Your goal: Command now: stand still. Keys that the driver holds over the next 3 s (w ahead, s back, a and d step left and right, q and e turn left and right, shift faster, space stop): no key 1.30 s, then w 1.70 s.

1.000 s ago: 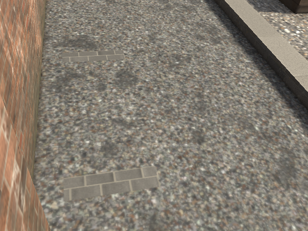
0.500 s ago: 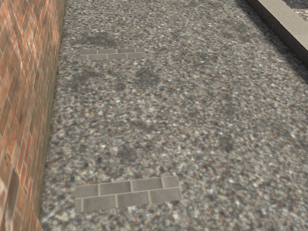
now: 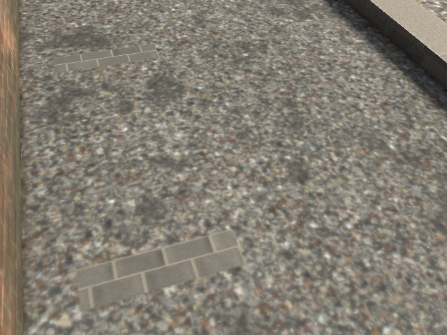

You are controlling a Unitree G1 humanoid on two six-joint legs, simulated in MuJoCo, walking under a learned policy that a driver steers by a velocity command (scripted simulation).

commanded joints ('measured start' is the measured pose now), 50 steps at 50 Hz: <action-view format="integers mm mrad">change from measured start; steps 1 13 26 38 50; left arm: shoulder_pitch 12 -95 103 269 174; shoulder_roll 58 69 77 42 67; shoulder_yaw -4 -27 -7 -8 -26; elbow -94 -220 -170 -94 -149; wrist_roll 35 47 0 7 4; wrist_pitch -14 -21 -10 -19 -29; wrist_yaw -8 -54 -67 -61 -58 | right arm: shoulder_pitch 108 211 114 81 170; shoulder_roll -109 -79 -201 -283 -250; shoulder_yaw -28 -23 -64 -76 -52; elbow -39 -92 -123 -150 -186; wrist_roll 11 -59 1 -15 -22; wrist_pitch -3 -12 -24 -29 -35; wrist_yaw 2 26 9 4 0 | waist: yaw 40 13 134 153 95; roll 104 -44 177 207 96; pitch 30 -36 97 13 -29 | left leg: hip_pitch -18 94 -147 -47 203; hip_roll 87 86 152 212 207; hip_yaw -33 170 73 138 199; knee -147 -194 -357 -342 -243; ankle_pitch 186 -145 -510 -453 -347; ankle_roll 177 92 4 72 86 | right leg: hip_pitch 80 -26 -13 -52 -248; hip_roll -36 -75 36 165 109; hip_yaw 110 234 68 -12 128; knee -379 -490 -395 -147 -316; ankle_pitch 157 -193 -331 -317 -454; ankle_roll -102 -203 -145 -91 -83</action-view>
